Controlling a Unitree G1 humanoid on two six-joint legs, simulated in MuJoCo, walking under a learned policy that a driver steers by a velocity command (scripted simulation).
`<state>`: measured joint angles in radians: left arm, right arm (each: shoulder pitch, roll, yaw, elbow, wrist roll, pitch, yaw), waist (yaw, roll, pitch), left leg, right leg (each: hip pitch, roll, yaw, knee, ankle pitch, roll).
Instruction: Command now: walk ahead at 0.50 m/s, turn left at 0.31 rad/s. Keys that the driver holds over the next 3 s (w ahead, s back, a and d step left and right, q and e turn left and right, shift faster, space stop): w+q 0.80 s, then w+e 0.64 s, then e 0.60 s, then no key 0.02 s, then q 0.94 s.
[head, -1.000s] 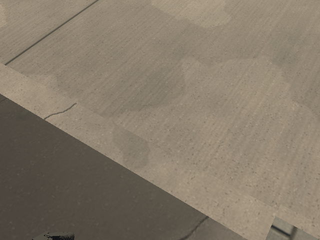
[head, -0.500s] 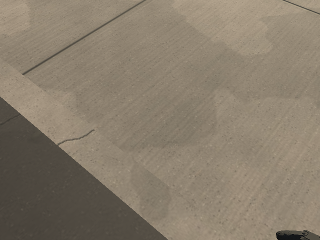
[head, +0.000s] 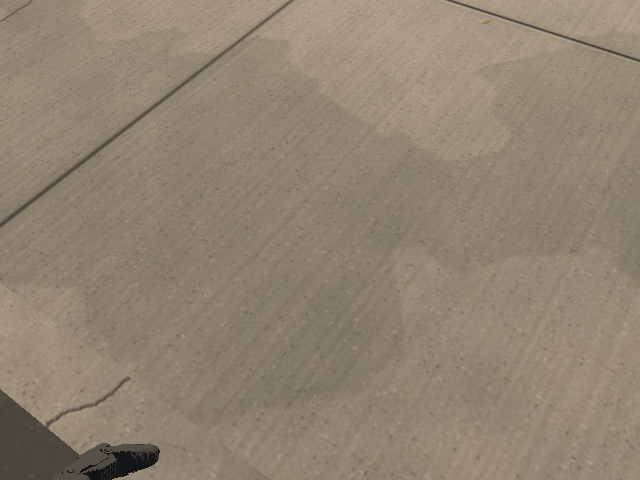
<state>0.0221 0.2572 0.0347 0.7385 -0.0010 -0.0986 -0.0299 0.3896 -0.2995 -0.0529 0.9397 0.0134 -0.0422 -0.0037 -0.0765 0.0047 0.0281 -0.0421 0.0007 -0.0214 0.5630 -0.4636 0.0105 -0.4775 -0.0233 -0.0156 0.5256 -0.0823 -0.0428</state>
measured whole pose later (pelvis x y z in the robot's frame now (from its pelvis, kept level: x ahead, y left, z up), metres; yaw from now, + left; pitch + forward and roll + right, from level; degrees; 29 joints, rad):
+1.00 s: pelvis +0.54 +0.13 +0.00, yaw +28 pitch +2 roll +1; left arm 0.03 0.28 0.04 0.76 -0.01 -0.11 -0.04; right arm 0.36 -0.29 -0.08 0.80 0.01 -0.05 -0.02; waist -0.07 -0.03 0.01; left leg 0.03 -0.08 -0.12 0.36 -0.42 0.06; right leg -0.51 -0.01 -0.01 0.48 0.00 -0.04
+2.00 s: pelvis +0.93 +0.26 +0.00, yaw -6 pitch +2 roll +2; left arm 0.14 0.32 0.08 0.58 0.00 0.05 -0.01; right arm 0.13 -0.33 -0.08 0.78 0.00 -0.02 0.00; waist -0.02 0.01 0.07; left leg -0.30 0.08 0.12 0.77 -0.48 -0.05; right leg -0.40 0.00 0.00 0.58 -0.22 -0.04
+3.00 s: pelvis +0.95 +0.32 +0.02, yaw +16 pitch +3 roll -2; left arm 0.13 0.33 0.10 0.71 0.01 0.02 0.05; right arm 0.18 -0.30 -0.07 0.66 0.00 0.02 0.00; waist -0.01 -0.04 0.05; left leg -0.31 -0.03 -0.04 0.50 -0.24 0.05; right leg -0.54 -0.02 0.02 1.12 -0.44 0.07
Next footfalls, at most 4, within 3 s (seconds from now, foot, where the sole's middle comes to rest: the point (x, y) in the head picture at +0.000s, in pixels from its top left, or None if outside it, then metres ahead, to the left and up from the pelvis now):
0.52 left None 0.39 0.17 -0.76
1.02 right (264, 352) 0.75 0.12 -0.76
1.50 left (145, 293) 0.94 0.41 -0.76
1.96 right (249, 261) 1.01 0.15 -0.76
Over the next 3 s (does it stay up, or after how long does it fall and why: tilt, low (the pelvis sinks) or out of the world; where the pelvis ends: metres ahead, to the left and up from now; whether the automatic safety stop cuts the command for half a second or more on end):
stays up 0.95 0.32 0.02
